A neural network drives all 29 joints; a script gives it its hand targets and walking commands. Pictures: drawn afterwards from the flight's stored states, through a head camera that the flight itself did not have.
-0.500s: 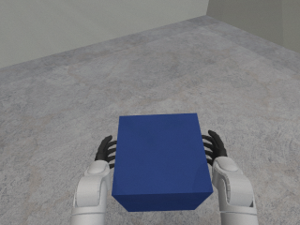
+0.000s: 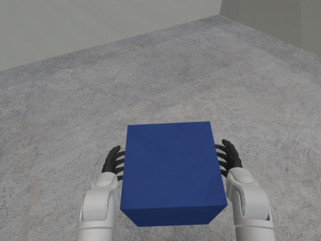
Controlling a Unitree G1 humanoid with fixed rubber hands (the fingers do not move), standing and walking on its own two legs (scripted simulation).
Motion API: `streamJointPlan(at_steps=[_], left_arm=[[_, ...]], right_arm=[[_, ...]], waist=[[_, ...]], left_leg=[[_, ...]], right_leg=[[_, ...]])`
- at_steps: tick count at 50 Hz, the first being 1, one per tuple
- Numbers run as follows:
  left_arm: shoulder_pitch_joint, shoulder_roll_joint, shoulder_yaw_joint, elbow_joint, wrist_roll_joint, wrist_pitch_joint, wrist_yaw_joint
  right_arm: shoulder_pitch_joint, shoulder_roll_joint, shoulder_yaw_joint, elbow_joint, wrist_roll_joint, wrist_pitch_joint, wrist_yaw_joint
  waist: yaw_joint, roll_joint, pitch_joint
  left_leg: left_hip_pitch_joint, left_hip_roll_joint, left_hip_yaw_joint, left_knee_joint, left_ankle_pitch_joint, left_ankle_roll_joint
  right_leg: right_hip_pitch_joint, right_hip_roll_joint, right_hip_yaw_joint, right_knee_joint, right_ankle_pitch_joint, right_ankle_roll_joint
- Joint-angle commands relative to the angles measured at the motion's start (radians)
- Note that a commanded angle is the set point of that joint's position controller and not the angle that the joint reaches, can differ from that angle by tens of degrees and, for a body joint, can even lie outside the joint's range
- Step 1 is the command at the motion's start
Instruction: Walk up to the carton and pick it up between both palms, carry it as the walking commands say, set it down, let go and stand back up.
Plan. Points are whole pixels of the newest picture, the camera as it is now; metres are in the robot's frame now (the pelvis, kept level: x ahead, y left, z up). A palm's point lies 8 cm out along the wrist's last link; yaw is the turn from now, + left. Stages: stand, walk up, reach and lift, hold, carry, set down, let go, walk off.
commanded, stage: carry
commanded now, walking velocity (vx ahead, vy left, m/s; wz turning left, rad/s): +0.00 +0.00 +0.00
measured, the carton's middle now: (170, 178) +0.29 +0.00 -0.02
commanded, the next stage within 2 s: none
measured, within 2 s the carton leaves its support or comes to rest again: neither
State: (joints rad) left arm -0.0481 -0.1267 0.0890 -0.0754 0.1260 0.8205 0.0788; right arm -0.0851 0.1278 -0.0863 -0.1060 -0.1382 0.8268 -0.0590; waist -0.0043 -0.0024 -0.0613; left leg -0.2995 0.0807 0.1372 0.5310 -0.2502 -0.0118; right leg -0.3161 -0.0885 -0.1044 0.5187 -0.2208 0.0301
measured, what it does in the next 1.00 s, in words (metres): shifts its weight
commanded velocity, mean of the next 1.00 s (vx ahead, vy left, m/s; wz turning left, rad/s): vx -0.21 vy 0.00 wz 0.00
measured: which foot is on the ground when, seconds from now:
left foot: down 0.00-1.00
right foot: down 0.00-1.00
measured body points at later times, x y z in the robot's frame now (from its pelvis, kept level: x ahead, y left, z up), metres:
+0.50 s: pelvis -0.02 +0.00 -0.01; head -0.02 +0.00 +0.44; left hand +0.23 +0.15 +0.07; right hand +0.24 -0.15 +0.09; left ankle +0.02 +0.12 -0.73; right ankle +0.03 -0.14 -0.73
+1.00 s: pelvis -0.15 +0.00 -0.04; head -0.15 -0.02 +0.41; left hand +0.09 +0.16 +0.05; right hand +0.11 -0.14 +0.05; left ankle +0.02 +0.12 -0.73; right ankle +0.02 -0.14 -0.72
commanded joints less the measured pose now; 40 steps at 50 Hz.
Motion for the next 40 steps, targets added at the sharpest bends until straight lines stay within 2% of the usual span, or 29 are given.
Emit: streamJointPlan(at_steps=[1,2,3,4,6,7,9,10,11,14,17,19,20,23,25,27,29,31,33,36,38,40], left_arm=[[-0.435,-0.757,-0.564,-0.212,-0.218,-0.011,-0.123],[-0.415,-0.704,-0.514,-0.109,-0.175,-0.01,-0.126],[-0.42,-0.731,-0.537,-0.162,-0.194,-0.007,-0.123],[-0.428,-0.755,-0.581,-0.267,-0.234,0.003,-0.116],[-0.418,-0.755,-0.573,-0.193,-0.212,0.021,-0.122],[-0.408,-0.75,-0.567,-0.197,-0.209,0.029,-0.119],[-0.412,-0.752,-0.587,-0.233,-0.22,0.044,-0.117],[-0.44,-0.805,-0.638,-0.343,-0.266,0.054,-0.113],[-0.437,-0.828,-0.666,-0.389,-0.287,0.074,-0.11],[-0.4,-0.821,-0.667,-0.424,-0.298,0.14,-0.087],[-0.313,-0.819,-0.665,-0.455,-0.31,0.205,-0.07],[-0.321,-0.813,-0.674,-0.513,-0.328,0.242,-0.057],[-0.316,-0.802,-0.668,-0.524,-0.334,0.259,-0.052],[-0.32,-0.796,-0.667,-0.572,-0.349,0.298,-0.044],[-0.329,-0.797,-0.667,-0.59,-0.36,0.318,-0.039],[-0.305,-0.789,-0.649,-0.572,-0.354,0.338,-0.036],[-0.297,-0.782,-0.644,-0.565,-0.348,0.347,-0.031],[-0.327,-0.787,-0.64,-0.571,-0.353,0.349,-0.032],[-0.343,-0.803,-0.641,-0.578,-0.36,0.346,-0.035],[-0.364,-0.827,-0.648,-0.595,-0.373,0.342,-0.04],[-0.348,-0.83,-0.642,-0.588,-0.372,0.342,-0.04],[-0.351,-0.835,-0.643,-0.586,-0.374,0.341,-0.041]], right_arm=[[-0.374,0.795,0.579,-0.173,0.247,-0.009,0.115],[-0.334,0.744,0.52,-0.052,0.196,-0.006,0.118],[-0.364,0.761,0.552,-0.133,0.221,-0.005,0.114],[-0.36,0.792,0.593,-0.218,0.259,0.006,0.109],[-0.346,0.776,0.569,-0.151,0.228,0.022,0.112],[-0.341,0.772,0.57,-0.155,0.231,0.031,0.111],[-0.333,0.768,0.58,-0.186,0.235,0.045,0.108],[-0.368,0.825,0.637,-0.291,0.281,0.056,0.103],[-0.353,0.845,0.66,-0.329,0.297,0.076,0.1],[-0.312,0.835,0.666,-0.359,0.31,0.143,0.079],[-0.267,0.81,0.69,-0.431,0.331,0.206,0.063],[-0.258,0.817,0.696,-0.461,0.348,0.247,0.054],[-0.244,0.808,0.694,-0.474,0.348,0.266,0.048],[-0.25,0.804,0.694,-0.53,0.359,0.305,0.037],[-0.25,0.805,0.692,-0.547,0.358,0.326,0.028],[-0.24,0.798,0.689,-0.545,0.356,0.347,0.023],[-0.229,0.784,0.681,-0.538,0.351,0.355,0.022],[-0.237,0.798,0.681,-0.523,0.349,0.363,0.023],[-0.262,0.806,0.69,-0.541,0.356,0.358,0.024],[-0.272,0.826,0.693,-0.544,0.361,0.354,0.026],[-0.259,0.822,0.691,-0.544,0.359,0.352,0.025],[-0.244,0.82,0.683,-0.532,0.354,0.35,0.025]], waist=[[0.002,0.002,-0.233],[0.001,0.002,-0.242],[0.001,0.002,-0.23],[0.001,0.008,-0.242],[0.002,0.017,-0.216],[0.002,0.016,-0.219],[0.003,0.016,-0.209],[0.002,-0.006,-0.207],[0.001,0.007,-0.2],[-0.001,-0.005,-0.211],[0.001,0.002,-0.239],[0.001,0.013,-0.251],[0.001,-0.019,-0.248],[0.002,0.005,-0.231],[0.002,-0.012,-0.23],[0.003,-0.027,-0.215],[0.003,-0.003,-0.191],[0.005,-0.017,-0.154],[0.008,-0.02,-0.125],[0.011,0.001,-0.122],[0.012,0.001,-0.136],[0.012,0.028,-0.157]], left_leg=[[0.094,0.077,-0.1,-0.08,0.166,0.021],[0.099,0.074,-0.093,-0.074,0.168,0.019],[0.097,0.073,-0.089,-0.079,0.156,0.017],[0.104,0.076,-0.097,-0.078,0.157,0.019],[0.089,0.078,-0.098,-0.087,0.164,0.015],[0.093,0.081,-0.096,-0.089,0.177,0.017],[0.07,0.08,-0.09,-0.088,0.165,0.01],[0.071,0.082,-0.093,-0.081,0.2,0.007],[0.076,0.092,-0.097,-0.084,0.236,0.002],[0.067,0.103,-0.088,-0.053,0.313,-0.009],[0.069,0.107,-0.082,-0.041,0.366,-0.006],[0.061,0.108,-0.085,-0.033,0.38,-0.004],[0.046,0.102,-0.079,-0.017,0.369,-0.006],[0.014,0.1,-0.084,-0.014,0.311,0.002],[-0.003,0.102,-0.096,-0.008,0.285,0.009],[-0.029,0.09,-0.096,-0.012,0.203,0.014],[-0.068,0.087,-0.107,-0.033,0.116,0.023],[-0.11,0.085,-0.114,-0.054,-0.004,0.029],[-0.137,0.078,-0.124,-0.07,-0.081,0.027],[-0.166,0.067,-0.124,-0.075,-0.197,0.031],[-0.185,0.068,-0.13,-0.075,-0.228,0.038],[-0.214,0.072,-0.125,-0.076,-0.247,0.039]], right_leg=[[0.08,-0.065,0.075,-0.074,0.135,-0.032],[0.087,-0.068,0.079,-0.076,0.156,-0.034],[0.074,-0.069,0.08,-0.075,0.149,-0.033],[0.075,-0.066,0.08,-0.07,0.132,-0.035],[0.065,-0.063,0.078,-0.07,0.124,-0.034],[0.066,-0.063,0.071,-0.067,0.12,-0.032],[0.074,-0.069,0.08,-0.07,0.133,-0.031],[0.073,-0.076,0.08,-0.075,0.165,-0.025],[0.069,-0.084,0.08,-0.063,0.184,-0.019],[0.069,-0.105,0.084,-0.048,0.261,-0.003],[0.085,-0.114,0.087,-0.025,0.3,-0.002],[0.079,-0.117,0.088,0.001,0.298,-0.009],[0.066,-0.121,0.092,0.006,0.307,-0.009],[0.02,-0.118,0.1,0.023,0.232,-0.015],[-0.001,-0.119,0.107,0.028,0.185,-0.019],[-0.031,-0.12,0.115,0.016,0.111,-0.025],[-0.066,-0.116,0.12,0.008,0.03,-0.028],[-0.101,-0.097,0.099,-0.007,-0.064,-0.031],[-0.142,-0.099,0.115,-0.026,-0.156,-0.035],[-0.175,-0.08,0.109,-0.038,-0.263,-0.038],[-0.17,-0.07,0.1,-0.024,-0.28,-0.04],[-0.149,-0.053,0.079,0.022,-0.28,-0.043]])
